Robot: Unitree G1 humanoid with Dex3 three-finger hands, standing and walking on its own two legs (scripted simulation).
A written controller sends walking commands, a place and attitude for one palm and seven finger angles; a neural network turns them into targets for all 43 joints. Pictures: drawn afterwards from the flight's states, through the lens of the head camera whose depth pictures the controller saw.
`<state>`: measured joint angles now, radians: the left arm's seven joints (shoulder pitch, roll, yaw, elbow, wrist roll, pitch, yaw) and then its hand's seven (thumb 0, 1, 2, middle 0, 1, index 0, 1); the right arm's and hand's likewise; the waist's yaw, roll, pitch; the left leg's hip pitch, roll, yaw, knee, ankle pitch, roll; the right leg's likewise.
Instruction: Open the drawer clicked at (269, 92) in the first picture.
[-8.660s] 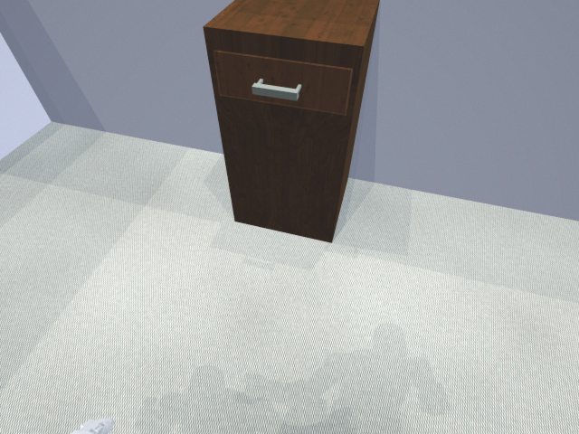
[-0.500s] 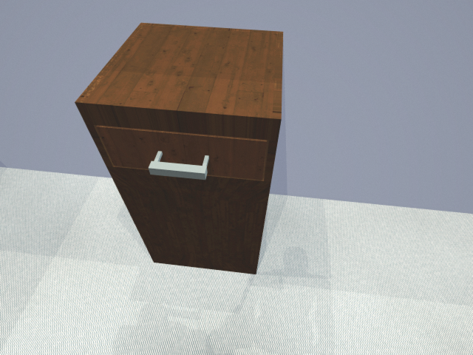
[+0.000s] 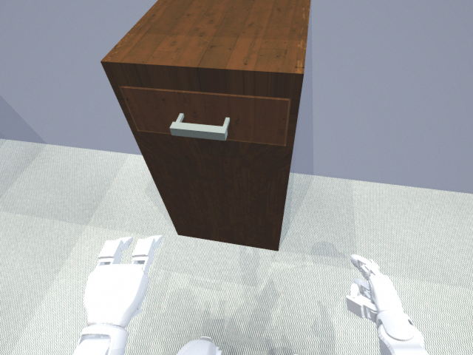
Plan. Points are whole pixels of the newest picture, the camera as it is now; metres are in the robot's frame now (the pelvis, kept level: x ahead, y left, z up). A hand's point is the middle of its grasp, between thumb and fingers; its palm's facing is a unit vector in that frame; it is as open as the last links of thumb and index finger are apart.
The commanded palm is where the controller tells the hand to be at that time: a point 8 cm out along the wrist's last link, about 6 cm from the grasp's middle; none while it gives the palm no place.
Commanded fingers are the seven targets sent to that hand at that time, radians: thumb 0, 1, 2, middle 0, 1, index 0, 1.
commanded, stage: raise the hand with hooked fingers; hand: left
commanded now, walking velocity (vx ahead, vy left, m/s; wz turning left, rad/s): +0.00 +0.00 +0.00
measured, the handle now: (201, 125) +0.61 +0.19 +0.00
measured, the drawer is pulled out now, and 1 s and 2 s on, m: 0.00 0.00 0.00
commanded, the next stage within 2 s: move the hooked fingers above the handle in 1.38 s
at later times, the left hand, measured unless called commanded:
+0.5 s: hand (112, 229) +0.28 +0.26 +0.06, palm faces +0.08 -0.10 -0.99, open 12.1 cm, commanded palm +0.25 +0.25 +0.12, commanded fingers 0.00 -0.31 0.38 -0.29 -1.08 -0.29 -1.08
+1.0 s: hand (96, 176) +0.33 +0.28 +0.13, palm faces +0.03 -0.05 -1.00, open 13.8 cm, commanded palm +0.31 +0.28 +0.18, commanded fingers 0.00 -0.50 0.30 -0.30 -1.20 -0.30 -1.20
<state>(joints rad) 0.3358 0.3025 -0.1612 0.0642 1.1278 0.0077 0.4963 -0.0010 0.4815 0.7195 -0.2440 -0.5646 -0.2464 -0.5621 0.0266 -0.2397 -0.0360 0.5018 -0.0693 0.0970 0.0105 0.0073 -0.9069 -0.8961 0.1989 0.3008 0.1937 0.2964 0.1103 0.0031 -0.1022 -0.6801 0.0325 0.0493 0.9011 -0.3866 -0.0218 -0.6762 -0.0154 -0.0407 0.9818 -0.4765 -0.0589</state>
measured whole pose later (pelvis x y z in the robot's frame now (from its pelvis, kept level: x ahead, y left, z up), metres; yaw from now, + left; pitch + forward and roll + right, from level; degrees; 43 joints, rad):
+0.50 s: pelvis +0.01 +0.03 +0.03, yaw +0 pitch +6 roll +1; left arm 0.16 0.37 -0.07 0.04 1.02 0.01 0.35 0.00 -0.10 0.47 -0.29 -0.94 -0.29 -0.94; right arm 0.17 -0.26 -0.05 0.62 -0.05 0.12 -0.02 0.01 -0.90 -0.90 0.20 0.30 0.20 0.30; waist 0.05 0.06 -0.04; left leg -0.50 0.01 0.06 0.72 -0.32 0.01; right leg -0.48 -0.02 -0.03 0.74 -0.38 -0.01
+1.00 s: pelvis +0.03 +0.04 +0.05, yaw +1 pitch +3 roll +0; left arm -0.09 0.47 -0.06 0.07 0.95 0.00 0.09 0.00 -0.48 0.30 -0.32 -1.19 -0.32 -1.19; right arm 0.09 -0.23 0.00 0.62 -0.01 0.14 -0.03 0.01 -0.90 -0.90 0.20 0.30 0.20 0.30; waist 0.08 0.08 -0.01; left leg -0.32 0.00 0.04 0.53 -0.26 0.01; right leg -0.28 -0.03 -0.06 0.54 -0.32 -0.01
